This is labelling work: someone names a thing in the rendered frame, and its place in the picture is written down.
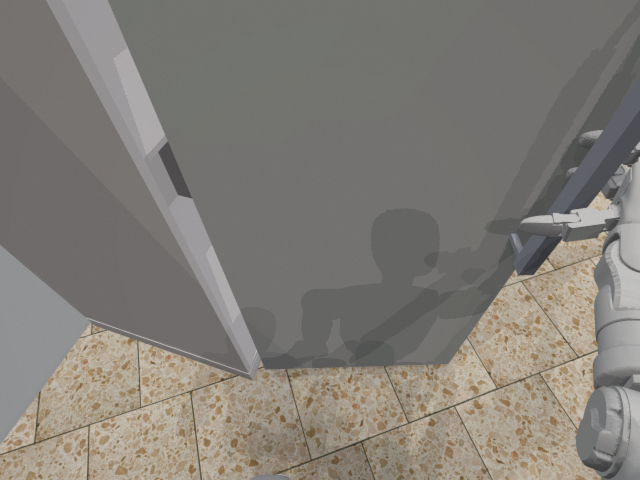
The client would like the fridge door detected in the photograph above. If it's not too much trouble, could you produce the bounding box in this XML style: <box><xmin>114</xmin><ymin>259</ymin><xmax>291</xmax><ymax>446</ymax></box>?
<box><xmin>108</xmin><ymin>0</ymin><xmax>640</xmax><ymax>370</ymax></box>

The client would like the robot right upper arm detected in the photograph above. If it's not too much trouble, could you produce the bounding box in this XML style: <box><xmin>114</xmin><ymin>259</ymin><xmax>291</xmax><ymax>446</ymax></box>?
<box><xmin>576</xmin><ymin>385</ymin><xmax>640</xmax><ymax>480</ymax></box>

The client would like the right robot forearm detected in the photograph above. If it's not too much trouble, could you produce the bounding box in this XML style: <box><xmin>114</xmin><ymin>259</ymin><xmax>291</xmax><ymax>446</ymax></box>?
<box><xmin>593</xmin><ymin>223</ymin><xmax>640</xmax><ymax>392</ymax></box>

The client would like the handle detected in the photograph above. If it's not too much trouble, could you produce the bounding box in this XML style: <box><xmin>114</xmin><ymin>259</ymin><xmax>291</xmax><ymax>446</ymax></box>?
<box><xmin>509</xmin><ymin>77</ymin><xmax>640</xmax><ymax>276</ymax></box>

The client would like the robot right hand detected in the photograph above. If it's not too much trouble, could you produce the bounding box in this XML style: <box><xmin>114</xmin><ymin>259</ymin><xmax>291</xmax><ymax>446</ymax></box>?
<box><xmin>519</xmin><ymin>130</ymin><xmax>640</xmax><ymax>242</ymax></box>

